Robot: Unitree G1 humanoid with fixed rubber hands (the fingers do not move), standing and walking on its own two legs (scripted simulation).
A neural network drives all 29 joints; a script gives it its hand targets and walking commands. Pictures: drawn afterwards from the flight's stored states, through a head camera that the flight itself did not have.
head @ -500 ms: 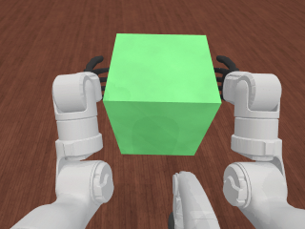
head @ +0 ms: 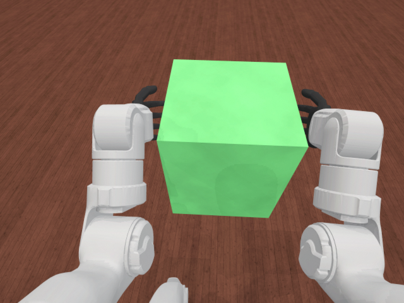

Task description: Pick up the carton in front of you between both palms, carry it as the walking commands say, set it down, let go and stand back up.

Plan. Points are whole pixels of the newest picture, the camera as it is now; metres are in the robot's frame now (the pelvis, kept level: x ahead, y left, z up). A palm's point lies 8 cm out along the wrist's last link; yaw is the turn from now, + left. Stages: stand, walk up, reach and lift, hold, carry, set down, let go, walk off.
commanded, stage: carry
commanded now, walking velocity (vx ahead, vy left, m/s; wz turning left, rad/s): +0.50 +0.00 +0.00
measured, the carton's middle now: (224, 144) +0.40 +0.01 +0.11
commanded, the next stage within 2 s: none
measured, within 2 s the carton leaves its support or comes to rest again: neither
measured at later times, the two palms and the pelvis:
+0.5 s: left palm (177, 70) +0.65 +0.14 +0.13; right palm (293, 77) +0.63 -0.16 +0.13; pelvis +0.29 -0.01 +0.01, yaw -2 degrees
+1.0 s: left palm (181, 46) +0.87 +0.16 +0.09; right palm (272, 48) +0.86 -0.14 +0.09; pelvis +0.60 +0.02 +0.01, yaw -3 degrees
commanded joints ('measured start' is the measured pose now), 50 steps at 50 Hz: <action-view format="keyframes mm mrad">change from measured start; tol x32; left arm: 1 -647 -1033 -498 1 -407 -1 -265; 50 189 -1078 -860 -474 -389 -132 -354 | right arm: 1 -719 1059 586 60 430 -4 190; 50 204 1148 891 -394 391 -164 268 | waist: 1 29 -177 -347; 7 -100 278 -472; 23 -65 135 -402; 27 -23 -357 -530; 42 -38 -162 -278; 46 -79 316 -330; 50 -68 42 -276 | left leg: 1 135 -77 114 -236 23 -14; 4 453 -132 168 -441 89 5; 7 1017 291 -619 -511 236 241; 24 784 79 84 -358 418 -9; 29 -51 -33 -20 261 -349 -63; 43 575 -85 215 -477 99 -52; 46 1016 329 -517 -612 -70 154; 50 811 289 -312 -643 43 115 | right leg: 1 285 -187 161 -156 399 -132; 4 240 -143 51 82 645 -47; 7 -462 40 67 635 -166 77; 9 -529 -41 144 717 -159 44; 24 154 -28 -68 -253 331 43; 28 769 -429 556 -220 442 -188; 41 352 -253 41 -273 433 -23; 47 -444 -61 70 582 -202 85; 50 -396 -148 132 520 -75 53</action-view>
